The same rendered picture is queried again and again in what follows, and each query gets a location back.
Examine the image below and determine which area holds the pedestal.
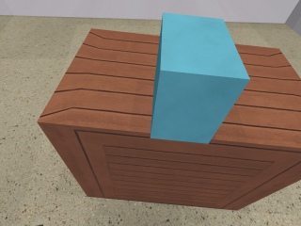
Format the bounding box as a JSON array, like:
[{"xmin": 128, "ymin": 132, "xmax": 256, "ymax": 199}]
[{"xmin": 37, "ymin": 28, "xmax": 301, "ymax": 211}]

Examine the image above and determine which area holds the carton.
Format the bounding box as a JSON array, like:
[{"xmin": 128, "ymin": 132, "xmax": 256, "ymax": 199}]
[{"xmin": 150, "ymin": 12, "xmax": 250, "ymax": 144}]

